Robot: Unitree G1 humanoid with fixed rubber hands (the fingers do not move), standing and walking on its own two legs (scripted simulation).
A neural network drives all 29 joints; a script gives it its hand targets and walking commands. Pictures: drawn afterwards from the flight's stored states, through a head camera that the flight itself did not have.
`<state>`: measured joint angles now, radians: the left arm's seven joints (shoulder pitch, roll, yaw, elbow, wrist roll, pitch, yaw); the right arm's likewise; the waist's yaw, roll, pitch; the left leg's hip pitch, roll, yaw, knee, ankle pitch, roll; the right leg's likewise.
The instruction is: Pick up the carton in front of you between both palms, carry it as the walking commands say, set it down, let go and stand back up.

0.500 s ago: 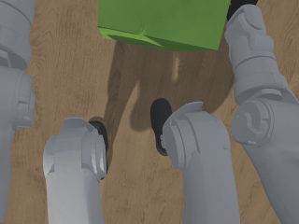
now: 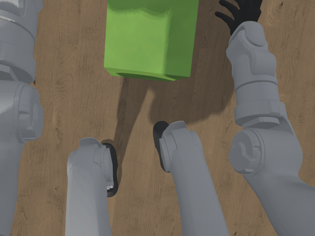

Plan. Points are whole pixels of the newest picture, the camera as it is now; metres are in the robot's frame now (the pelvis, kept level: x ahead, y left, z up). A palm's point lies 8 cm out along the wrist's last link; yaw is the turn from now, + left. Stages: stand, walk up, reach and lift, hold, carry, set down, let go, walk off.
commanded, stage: set down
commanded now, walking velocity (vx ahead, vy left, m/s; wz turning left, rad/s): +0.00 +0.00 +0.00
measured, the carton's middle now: (146, 42) +0.54 -0.08 -0.34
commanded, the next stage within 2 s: let go in 0.54 s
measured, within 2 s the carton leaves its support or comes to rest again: neither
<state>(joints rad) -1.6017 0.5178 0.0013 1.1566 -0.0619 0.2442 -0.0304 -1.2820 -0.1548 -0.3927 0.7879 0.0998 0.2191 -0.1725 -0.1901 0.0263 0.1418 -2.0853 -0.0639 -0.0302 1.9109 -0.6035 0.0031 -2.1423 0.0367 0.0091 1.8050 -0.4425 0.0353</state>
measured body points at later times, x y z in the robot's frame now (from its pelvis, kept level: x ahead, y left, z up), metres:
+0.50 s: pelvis +0.02 +0.00 +0.13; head +0.35 +0.00 +0.44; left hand +0.64 +0.13 +0.04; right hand +0.52 -0.26 +0.03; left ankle +0.08 +0.11 -0.43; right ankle +0.13 -0.12 -0.43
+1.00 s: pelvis +0.07 -0.02 +0.25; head +0.30 -0.01 +0.63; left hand +0.48 +0.16 +0.13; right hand +0.42 -0.26 +0.15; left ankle +0.08 +0.11 -0.43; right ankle +0.13 -0.12 -0.43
